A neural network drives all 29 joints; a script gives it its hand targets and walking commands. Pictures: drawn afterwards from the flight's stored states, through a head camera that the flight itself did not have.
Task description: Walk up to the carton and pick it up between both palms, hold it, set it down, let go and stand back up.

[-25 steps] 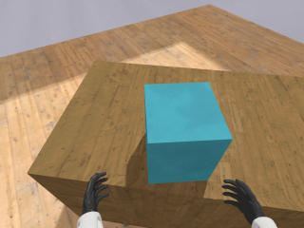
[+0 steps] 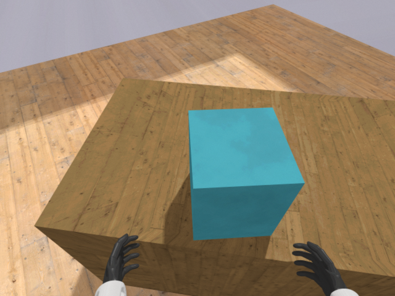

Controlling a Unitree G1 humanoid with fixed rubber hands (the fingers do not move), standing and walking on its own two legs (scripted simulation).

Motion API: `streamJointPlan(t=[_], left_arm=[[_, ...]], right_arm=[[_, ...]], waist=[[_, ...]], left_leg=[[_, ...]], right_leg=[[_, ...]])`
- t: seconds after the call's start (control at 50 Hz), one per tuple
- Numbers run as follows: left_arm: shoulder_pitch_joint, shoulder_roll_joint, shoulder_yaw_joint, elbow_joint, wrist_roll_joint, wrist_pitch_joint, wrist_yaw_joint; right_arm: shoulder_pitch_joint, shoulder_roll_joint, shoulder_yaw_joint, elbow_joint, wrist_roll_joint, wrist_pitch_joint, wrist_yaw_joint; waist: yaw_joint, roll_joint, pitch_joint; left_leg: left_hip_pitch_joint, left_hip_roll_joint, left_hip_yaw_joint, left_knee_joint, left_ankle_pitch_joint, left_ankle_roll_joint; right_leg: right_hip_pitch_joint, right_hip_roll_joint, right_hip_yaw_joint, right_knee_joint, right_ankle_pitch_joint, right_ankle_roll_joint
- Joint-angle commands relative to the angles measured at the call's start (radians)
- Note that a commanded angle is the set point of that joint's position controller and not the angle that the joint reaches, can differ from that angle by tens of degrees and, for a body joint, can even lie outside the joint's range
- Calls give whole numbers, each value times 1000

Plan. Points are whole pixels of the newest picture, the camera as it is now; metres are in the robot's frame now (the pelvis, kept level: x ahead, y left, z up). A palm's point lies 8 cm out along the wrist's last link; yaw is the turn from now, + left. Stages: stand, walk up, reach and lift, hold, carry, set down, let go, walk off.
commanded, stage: set down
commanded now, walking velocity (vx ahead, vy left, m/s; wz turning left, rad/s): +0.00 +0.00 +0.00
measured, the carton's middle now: (231, 176) +0.40 -0.02 -0.02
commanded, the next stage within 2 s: let go in 0.60 s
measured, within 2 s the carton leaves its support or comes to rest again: neither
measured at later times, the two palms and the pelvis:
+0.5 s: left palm (110, 280) +0.16 +0.22 -0.07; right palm (328, 283) +0.19 -0.22 -0.06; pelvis +0.01 +0.01 +0.00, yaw +0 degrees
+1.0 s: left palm (109, 286) +0.15 +0.22 -0.08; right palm (327, 284) +0.19 -0.21 -0.06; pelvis +0.01 +0.01 +0.00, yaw +0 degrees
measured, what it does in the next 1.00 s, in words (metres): stands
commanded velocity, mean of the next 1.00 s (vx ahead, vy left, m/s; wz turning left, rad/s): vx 0.00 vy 0.00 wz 0.00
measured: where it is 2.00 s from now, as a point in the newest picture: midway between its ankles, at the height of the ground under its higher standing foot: outside the picture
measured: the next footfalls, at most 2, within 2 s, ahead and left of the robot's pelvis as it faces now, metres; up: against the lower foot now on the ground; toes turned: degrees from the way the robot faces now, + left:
none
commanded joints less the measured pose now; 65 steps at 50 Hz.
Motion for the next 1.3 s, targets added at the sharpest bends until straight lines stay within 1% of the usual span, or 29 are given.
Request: streamJointPlan(t=[0.0,0.06,0.22,0.24,0.28,0.32,0.4,0.48,0.54,0.58,0.6,0.62,0.66,0.78,0.8,0.82,0.84,0.88,0.92,0.96,1.0,1.06,1.08,1.1,1.14,1.22,1.24,1.26,1.28], left_arm=[[-69,171,-26,-100,27,4,-54],[-96,156,-30,-150,12,-2,-43],[-120,163,-36,-125,17,47,-64],[-110,190,-20,-53,41,71,-85],[-120,189,-15,-120,26,68,-84],[-67,178,-10,-161,36,67,-72],[-113,204,-15,-36,37,93,-102],[-143,197,-11,-114,34,92,-96],[-95,188,-2,37,67,116,-121],[-109,213,4,5,62,107,-130],[-126,211,13,-12,76,107,-125],[-148,202,13,-79,76,92,-110],[-138,217,7,2,63,100,-127],[-126,208,1,12,87,98,-131],[-135,222,1,39,83,102,-139],[-157,217,0,7,86,104,-136],[-158,215,-19,-6,78,95,-137],[-141,217,-11,6,89,92,-132],[-143,214,-10,-9,75,87,-137],[-129,210,1,31,102,95,-130],[-134,211,-7,15,96,96,-141],[-138,207,-10,29,97,94,-138],[-98,430,122,152,76,-5,-140],[-111,456,118,188,82,-47,-141],[-146,405,103,235,88,-85,-169],[-142,422,91,333,69,-107,-185],[-113,382,79,364,63,-109,-188],[-130,396,65,383,49,-118,-198],[-132,402,70,414,65,-130,-195]], right_arm=[[33,-79,-128,-110,-37,-8,-49],[-11,-98,-151,-156,-28,-13,-45],[-18,-79,-139,-117,-53,23,-63],[53,-17,-117,-52,-57,43,-78],[39,-57,-120,-89,-63,38,-80],[47,-87,-134,-115,-63,31,-79],[38,-12,-134,-87,-102,56,-109],[21,-38,-133,-111,-90,53,-111],[43,-26,-132,-45,-105,61,-121],[34,-23,-145,-61,-129,64,-125],[50,-40,-140,-23,-116,73,-128],[28,-55,-151,-79,-102,60,-125],[24,-16,-141,-35,-128,63,-131],[58,-27,-145,2,-129,65,-139],[36,0,-122,3,-138,63,-136],[28,-23,-140,16,-136,71,-141],[28,-12,-146,-7,-135,59,-140],[36,-28,-143,28,-136,61,-139],[25,-12,-149,-29,-136,53,-145],[21,-31,-151,-10,-139,56,-140],[65,-30,-146,-3,-139,63,-148],[45,-34,-143,-14,-131,58,-139],[30,-286,-114,-84,-182,108,-151],[36,-233,-116,-98,-165,134,-159],[64,-248,-115,-106,-170,165,-148],[170,-235,-113,-127,-169,160,-147],[109,-275,-111,-137,-176,159,-148],[74,-278,-117,-162,-165,158,-144],[97,-257,-111,-158,-161,159,-151]], waist=[[-102,-18,-62],[-74,-13,-124],[-82,36,-60],[-111,36,7],[-114,10,-33],[-81,61,-59],[-114,-1,22],[-108,78,-8],[-128,70,51],[-118,50,39],[-145,107,37],[-132,125,29],[-129,72,53],[-146,147,51],[-130,96,52],[-151,133,62],[-163,100,43],[-157,155,46],[-147,107,33],[-129,138,46],[-159,122,49],[-148,109,63],[16,37,15],[-35,-21,14],[-73,21,61],[-70,34,45],[-36,92,21],[-46,159,-31],[-40,142,-31]], left_leg=[[-220,-79,-9,-171,74,16],[-193,-62,-25,-176,96,20],[-206,-50,-41,-209,39,21],[-194,-62,-16,-198,15,23],[-173,-61,-17,-194,79,24],[-149,-46,-31,-194,140,9],[-203,-73,-21,-206,3,33],[-167,-54,-23,-210,51,23],[-256,-25,-32,-256,-43,42],[-239,-45,-15,-239,12,31],[-255,-28,-34,-243,-31,34],[-286,-16,-37,-260,-40,37],[-251,-36,-20,-236,-12,35],[-241,-25,-23,-238,33,18],[-174,-61,-10,-209,75,6],[-209,-44,-22,-225,22,9],[-252,-16,-30,-254,-47,34],[-279,-13,-27,-256,-5,19],[-280,-24,-19,-252,-22,27],[-275,-23,-21,-260,10,16],[-262,-24,-11,-265,-2,28],[-278,-17,-24,-253,-11,34],[-277,-28,-71,-130,28,70],[-233,-12,-87,-101,-41,85],[-218,-33,-48,-67,-198,71],[-212,-23,-86,-99,-214,94],[-200,8,-127,-149,-238,104],[-206,25,-141,-166,-189,88],[-204,14,-124,-164,-130,83]], right_leg=[[330,-92,92,-79,-78,-16],[323,-81,69,-68,-113,-14],[328,-69,38,-42,-79,-11],[299,-92,82,-80,-128,-7],[290,-72,48,-58,-69,-3],[315,-59,23,-28,16,-18],[313,-86,53,-69,-123,3],[299,-75,42,-49,-65,-4],[407,-50,21,-11,-17,10],[392,-64,28,-21,-17,12],[415,-48,17,8,20,13],[437,-30,2,24,14,15],[385,-57,31,-15,-36,14],[405,-48,12,26,66,10],[346,-80,36,-21,17,9],[371,-54,17,6,33,8],[424,-42,11,15,27,21],[443,-47,17,35,68,15],[441,-49,18,21,28,21],[448,-42,4,44,66,13],[459,-45,5,24,66,23],[443,-44,18,15,57,22],[227,-136,81,34,-24,-7],[135,-147,112,7,-218,-8],[-26,-172,172,-106,-463,-17],[-44,-160,148,-86,-420,-15],[-30,-137,120,-30,-320,-9],[61,-127,82,9,-213,-10],[69,-125,87,0,-195,0]])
